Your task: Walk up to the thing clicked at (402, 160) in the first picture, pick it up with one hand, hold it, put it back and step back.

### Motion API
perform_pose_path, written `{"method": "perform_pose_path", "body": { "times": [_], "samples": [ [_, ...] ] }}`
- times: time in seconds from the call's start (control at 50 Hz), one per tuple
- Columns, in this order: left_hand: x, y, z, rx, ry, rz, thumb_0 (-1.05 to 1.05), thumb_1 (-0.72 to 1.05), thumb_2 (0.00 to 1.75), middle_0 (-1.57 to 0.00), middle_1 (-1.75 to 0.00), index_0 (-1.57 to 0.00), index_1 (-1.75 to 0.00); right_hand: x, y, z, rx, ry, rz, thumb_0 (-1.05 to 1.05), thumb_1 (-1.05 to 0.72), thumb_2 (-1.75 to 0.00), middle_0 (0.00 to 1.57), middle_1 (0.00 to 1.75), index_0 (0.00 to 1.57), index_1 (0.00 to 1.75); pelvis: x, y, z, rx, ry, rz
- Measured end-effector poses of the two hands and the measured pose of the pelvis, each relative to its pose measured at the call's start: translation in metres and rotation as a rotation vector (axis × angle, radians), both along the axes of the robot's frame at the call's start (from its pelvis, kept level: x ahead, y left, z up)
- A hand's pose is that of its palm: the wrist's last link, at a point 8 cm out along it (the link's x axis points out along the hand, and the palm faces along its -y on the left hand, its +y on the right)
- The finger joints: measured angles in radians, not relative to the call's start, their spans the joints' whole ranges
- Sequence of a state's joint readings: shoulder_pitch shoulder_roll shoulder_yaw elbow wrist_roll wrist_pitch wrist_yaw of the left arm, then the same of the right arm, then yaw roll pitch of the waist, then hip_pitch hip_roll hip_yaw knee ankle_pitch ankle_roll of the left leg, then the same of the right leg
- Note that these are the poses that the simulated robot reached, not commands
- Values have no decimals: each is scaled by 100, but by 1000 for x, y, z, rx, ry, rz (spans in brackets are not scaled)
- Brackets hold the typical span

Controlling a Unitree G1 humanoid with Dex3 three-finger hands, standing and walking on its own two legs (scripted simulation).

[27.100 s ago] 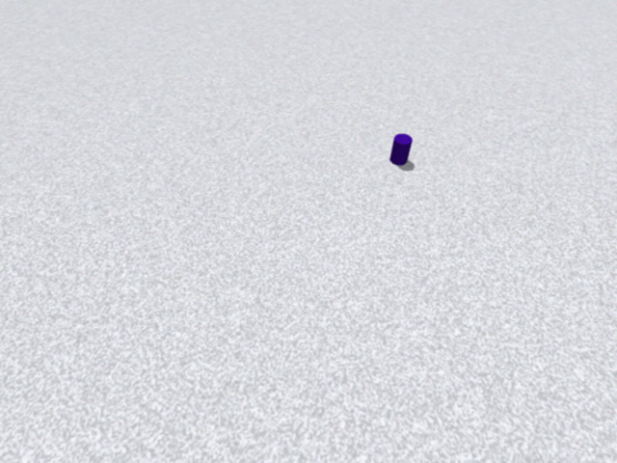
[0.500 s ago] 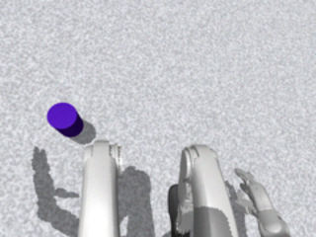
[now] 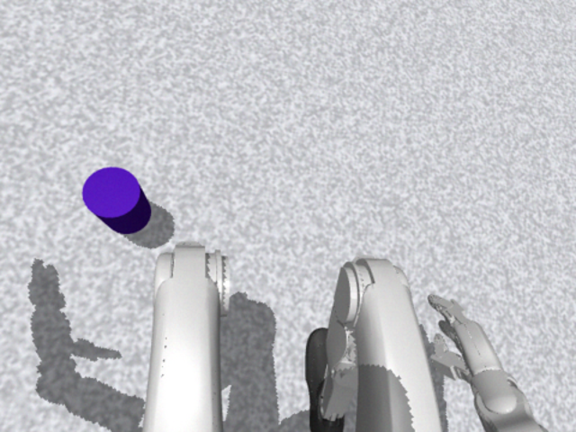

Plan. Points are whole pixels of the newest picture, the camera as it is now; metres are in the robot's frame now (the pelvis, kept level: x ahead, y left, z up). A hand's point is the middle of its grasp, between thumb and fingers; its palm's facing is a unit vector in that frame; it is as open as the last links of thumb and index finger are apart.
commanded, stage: go down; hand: left
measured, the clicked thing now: (120, 203) +0.42 +0.31 -0.28
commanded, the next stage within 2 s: none
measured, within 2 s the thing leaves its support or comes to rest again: neither
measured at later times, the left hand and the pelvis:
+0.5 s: hand out of the picture +0.30 +0.48 +0.04, palm faces +0.41 -0.91 -0.06, open 17.7 cm; pelvis +0.00 +0.00 +0.01, yaw +0 degrees
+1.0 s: hand out of the picture +0.28 +0.48 +0.06, palm faces +0.43 -0.90 -0.05, open 17.6 cm; pelvis +0.00 +0.00 +0.01, yaw +1 degrees
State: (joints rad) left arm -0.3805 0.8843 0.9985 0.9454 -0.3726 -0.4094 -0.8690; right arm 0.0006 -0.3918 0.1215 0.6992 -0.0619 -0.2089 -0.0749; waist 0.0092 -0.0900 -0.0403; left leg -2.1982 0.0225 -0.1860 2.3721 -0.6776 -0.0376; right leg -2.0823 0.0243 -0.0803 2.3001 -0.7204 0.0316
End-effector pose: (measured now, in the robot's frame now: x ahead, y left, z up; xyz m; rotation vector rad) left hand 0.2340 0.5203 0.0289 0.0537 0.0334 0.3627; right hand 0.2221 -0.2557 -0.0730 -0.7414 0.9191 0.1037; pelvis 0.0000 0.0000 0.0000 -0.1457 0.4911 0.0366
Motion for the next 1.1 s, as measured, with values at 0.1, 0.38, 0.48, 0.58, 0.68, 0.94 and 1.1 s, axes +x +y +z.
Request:
{"method": "perform_pose_path", "body": {
  "times": [0.1,0.38,0.48,0.58,0.68,0.94,1.1],
  "samples": [
    [9,-20,15,-14,2,-21,-1,-51,18,0,-11,0,-8,9,10,18,48,-71,-46,1,-88,-89,21,30,21,30,2,1,17,2,20,7],
    [8,9,38,34,-8,109,-1,-56,16,-1,-12,-1,-7,-5,5,13,41,-6,1,1,-88,-88,21,30,21,30,-2,-3,21,18,26,4],
    [18,5,19,17,-20,67,-1,-58,14,0,-11,-1,-6,-18,-3,2,15,48,-11,1,-88,-88,21,30,21,30,-1,-2,10,12,16,1],
    [26,-6,10,-9,-20,31,-1,-59,14,0,-10,0,-5,-25,-7,0,15,59,-54,1,-87,-88,21,30,21,30,1,-2,8,9,20,2],
    [23,-8,17,-15,-16,49,-1,-58,14,0,-10,-1,-5,-26,-8,3,26,47,-87,1,-87,-88,21,30,21,30,2,-3,13,11,30,3],
    [5,0,32,13,-21,92,-1,-55,14,0,-8,0,-3,-9,-5,2,39,3,-39,1,-87,-88,21,30,21,30,-1,-5,13,25,24,5],
    [10,-5,26,-6,-17,58,-1,-56,14,0,-8,0,-3,-4,-1,6,46,-18,-35,1,-87,-88,21,30,21,30,0,-4,13,20,22,6]
  ]
}}
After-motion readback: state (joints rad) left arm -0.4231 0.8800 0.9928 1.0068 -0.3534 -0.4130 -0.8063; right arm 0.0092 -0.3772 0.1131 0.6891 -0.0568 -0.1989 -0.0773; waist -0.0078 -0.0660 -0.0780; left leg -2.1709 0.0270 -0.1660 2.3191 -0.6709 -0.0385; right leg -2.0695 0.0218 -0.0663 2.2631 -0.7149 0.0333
